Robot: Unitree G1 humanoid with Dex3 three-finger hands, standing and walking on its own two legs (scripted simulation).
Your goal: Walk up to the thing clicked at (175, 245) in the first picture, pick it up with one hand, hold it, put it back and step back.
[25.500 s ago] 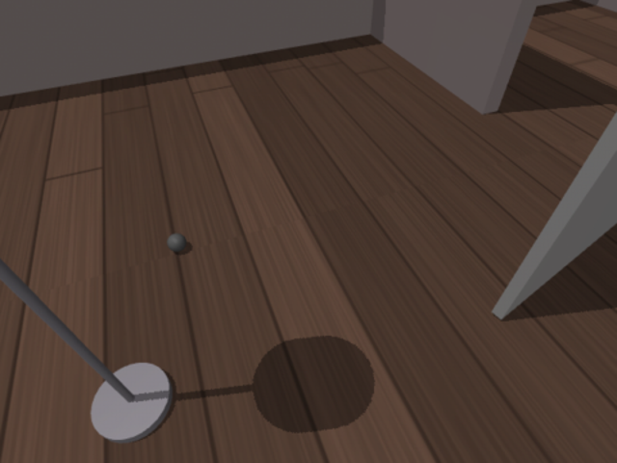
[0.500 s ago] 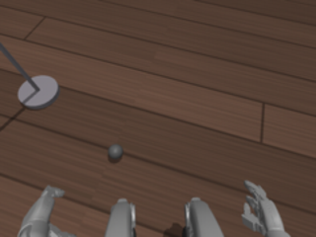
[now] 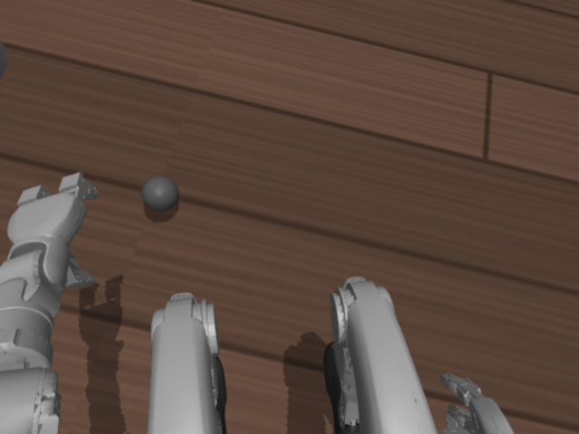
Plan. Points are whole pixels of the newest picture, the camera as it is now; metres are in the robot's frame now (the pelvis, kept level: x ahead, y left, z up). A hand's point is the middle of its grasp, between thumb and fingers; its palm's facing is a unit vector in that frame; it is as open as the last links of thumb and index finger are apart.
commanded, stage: rise first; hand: left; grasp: from above
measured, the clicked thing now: (160, 194) +0.59 +0.25 -0.38
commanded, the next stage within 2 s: none
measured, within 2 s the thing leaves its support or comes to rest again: neither
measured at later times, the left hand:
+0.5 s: hand (95, 208) +0.49 +0.30 -0.20, palm faces -0.44 -0.01 -0.90, open 14.2 cm
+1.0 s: hand (111, 199) +0.52 +0.30 -0.24, palm faces -0.45 -0.02 -0.89, open 14.2 cm
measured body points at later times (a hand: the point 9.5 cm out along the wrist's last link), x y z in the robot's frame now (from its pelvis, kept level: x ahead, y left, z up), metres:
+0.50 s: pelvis +0.00 +0.01 -0.07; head +0.23 +0.07 +0.31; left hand +0.51 +0.30 -0.14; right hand +0.03 -0.27 -0.17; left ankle +0.09 +0.15 -0.39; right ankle +0.09 -0.13 -0.39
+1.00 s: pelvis +0.01 +0.02 -0.08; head +0.27 +0.08 +0.28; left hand +0.54 +0.30 -0.19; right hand +0.02 -0.25 -0.17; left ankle +0.09 +0.15 -0.39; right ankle +0.09 -0.13 -0.39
